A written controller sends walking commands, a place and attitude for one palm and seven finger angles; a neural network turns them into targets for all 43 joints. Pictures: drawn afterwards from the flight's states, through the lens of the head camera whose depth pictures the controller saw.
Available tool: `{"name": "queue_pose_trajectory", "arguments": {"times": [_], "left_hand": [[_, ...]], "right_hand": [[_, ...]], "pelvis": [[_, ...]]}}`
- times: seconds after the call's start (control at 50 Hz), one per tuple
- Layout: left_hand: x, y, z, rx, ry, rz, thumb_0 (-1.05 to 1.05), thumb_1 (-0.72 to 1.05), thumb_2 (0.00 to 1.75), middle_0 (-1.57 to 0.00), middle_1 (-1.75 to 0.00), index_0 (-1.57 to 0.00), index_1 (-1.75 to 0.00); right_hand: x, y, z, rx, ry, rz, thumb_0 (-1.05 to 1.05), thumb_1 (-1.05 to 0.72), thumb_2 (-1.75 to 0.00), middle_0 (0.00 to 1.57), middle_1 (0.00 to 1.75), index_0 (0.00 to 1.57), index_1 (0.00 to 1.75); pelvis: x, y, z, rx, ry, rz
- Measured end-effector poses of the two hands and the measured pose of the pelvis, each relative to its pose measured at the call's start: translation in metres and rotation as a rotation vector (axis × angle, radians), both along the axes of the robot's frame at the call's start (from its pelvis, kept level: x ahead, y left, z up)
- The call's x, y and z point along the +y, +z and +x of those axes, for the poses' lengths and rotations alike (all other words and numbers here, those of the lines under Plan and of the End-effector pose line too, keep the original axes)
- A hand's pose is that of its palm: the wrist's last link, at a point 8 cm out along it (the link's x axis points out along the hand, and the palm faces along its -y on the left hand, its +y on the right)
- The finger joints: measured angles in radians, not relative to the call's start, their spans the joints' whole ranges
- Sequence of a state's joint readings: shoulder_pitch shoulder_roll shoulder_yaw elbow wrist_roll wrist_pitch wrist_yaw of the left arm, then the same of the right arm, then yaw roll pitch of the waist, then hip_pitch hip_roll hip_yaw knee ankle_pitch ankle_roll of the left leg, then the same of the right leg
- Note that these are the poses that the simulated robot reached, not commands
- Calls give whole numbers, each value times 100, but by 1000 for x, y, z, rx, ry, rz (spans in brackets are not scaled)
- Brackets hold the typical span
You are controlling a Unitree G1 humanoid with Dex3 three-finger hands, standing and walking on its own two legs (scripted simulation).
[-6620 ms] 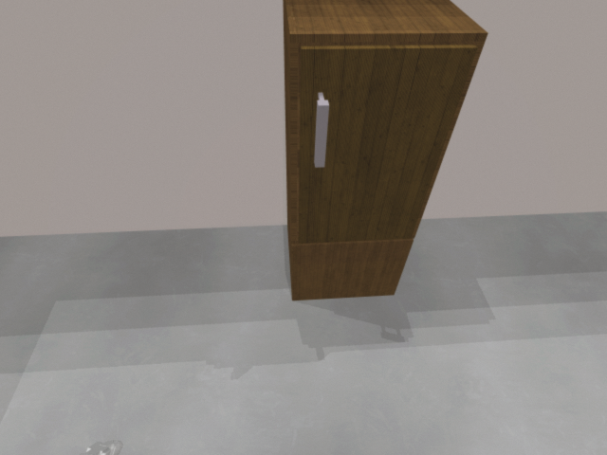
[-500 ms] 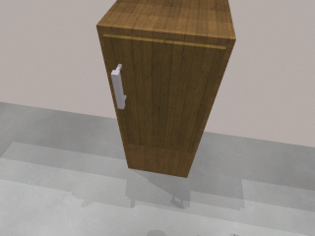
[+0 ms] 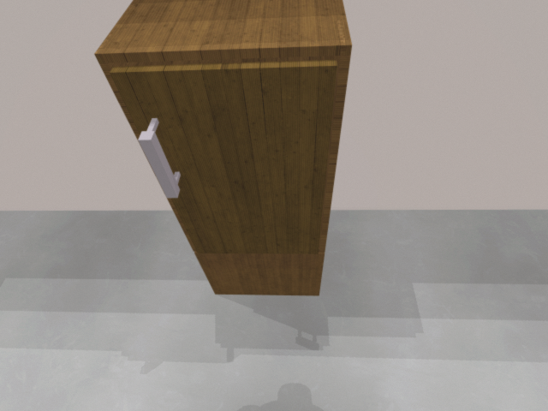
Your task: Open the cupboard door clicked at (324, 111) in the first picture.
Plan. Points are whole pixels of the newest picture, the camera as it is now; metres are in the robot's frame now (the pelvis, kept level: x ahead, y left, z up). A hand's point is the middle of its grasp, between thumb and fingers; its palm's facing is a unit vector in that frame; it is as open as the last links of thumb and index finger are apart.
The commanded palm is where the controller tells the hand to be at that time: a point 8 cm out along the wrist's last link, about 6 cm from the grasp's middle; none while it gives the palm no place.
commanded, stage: come to a stop and stand still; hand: left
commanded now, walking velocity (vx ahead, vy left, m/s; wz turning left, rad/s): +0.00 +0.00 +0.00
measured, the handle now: (163, 159) +0.55 +0.23 +0.02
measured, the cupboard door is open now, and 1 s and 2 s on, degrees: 0 0 0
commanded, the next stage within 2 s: look again from close up in 0.38 s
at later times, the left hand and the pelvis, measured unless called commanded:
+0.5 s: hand out of the picture +0.02 +0.17 -0.17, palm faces +0.02 -0.98 -0.22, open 7.3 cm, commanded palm none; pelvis +0.03 -0.01 +0.00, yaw +0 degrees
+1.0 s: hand out of the picture +0.02 +0.16 -0.17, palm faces +0.03 -0.98 -0.20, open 7.4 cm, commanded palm none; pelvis +0.03 -0.01 +0.01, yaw +0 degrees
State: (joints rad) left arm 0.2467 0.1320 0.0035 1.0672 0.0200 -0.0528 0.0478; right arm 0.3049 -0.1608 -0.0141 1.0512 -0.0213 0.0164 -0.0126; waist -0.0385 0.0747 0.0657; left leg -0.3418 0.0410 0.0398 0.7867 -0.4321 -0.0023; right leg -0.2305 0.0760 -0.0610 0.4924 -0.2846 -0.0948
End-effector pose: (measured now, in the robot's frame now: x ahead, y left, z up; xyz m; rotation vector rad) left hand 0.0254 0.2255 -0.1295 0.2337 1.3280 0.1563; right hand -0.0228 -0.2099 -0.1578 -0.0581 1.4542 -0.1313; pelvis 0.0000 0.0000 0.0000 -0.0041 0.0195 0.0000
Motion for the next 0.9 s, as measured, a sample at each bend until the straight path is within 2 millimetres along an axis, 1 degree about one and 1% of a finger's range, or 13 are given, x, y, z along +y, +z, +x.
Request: {"name": "queue_pose_trajectory", "arguments": {"times": [0.04, 0.12, 0.2, 0.26, 0.34, 0.48, 0.6, 0.72, 0.9], "left_hand": [[-1, 1, 4, -13, 5, 2, 1, 94, 90, -20, -30, -20, -30], [-1, -4, 13, -49, 26, -8, 1, 93, 90, -20, -30, -20, -30], [-3, -5, 18, -60, 42, -13, 1, 94, 90, -20, -30, -20, -30], [-3, -4, 16, -52, 37, -17, 1, 94, 90, -20, -30, -20, -30], [-5, -3, 10, -23, 34, -25, 1, 93, 90, -20, -30, -20, -30], [-10, -5, -5, 28, 50, -41, 0, 92, 90, -20, -30, -20, -30], [-15, -6, -13, 54, 58, -51, 0, 91, 90, -20, -30, -20, -30], [-18, -7, -16, 63, 61, -56, 0, 91, 90, -20, -30, -20, -30], [-20, -8, -14, 60, 59, -62, 0, 91, 90, -20, -30, -20, -30]], "right_hand": [[2, 1, 13, -37, 7, 2, 1, -92, -90, 20, 29, 20, 29], [-5, -1, 31, -86, 26, -27, 3, -95, -90, 20, 30, 20, 29], [-9, 4, 42, -113, 40, -45, 3, -95, -90, 20, 30, 20, 29], [-12, 6, 47, -121, 43, -52, 2, -95, -90, 20, 30, 20, 29], [-13, 8, 47, -110, 46, -53, 2, -94, -90, 20, 30, 20, 29], [-10, 9, 41, -69, 50, -45, 1, -92, -90, 20, 30, 20, 29], [-6, 9, 36, -44, 50, -36, 0, -91, -90, 20, 30, 20, 29], [-5, 9, 34, -34, 47, -32, 0, -91, -90, 20, 30, 20, 29], [-8, 11, 34, -31, 44, -40, 0, -91, -90, 20, 30, 20, 29]], "pelvis": [[-2, 1, 3, -7, 0, 5], [-2, -3, 11, -25, 13, -6], [-4, -1, 17, -38, 5, 9], [-5, 1, 19, -36, -1, 12], [-6, 2, 21, -30, -4, 14], [-7, 4, 25, -27, -5, 17], [-8, 4, 26, -28, -5, 19], [-8, 5, 27, -28, -5, 20], [-10, 5, 27, -25, -6, 19]]}}
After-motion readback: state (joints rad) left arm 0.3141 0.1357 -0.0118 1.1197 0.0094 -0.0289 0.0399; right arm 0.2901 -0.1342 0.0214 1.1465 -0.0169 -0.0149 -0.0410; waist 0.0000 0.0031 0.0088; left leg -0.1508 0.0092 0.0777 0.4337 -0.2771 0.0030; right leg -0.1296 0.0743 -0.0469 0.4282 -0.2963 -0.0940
